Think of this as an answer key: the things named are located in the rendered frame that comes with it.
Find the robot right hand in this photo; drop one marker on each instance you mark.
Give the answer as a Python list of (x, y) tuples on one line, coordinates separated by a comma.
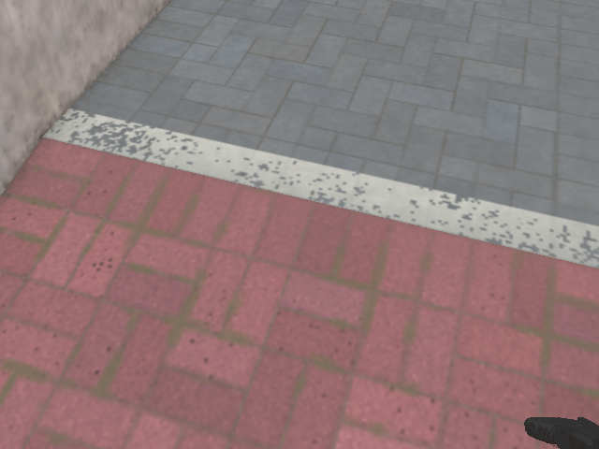
[(566, 433)]

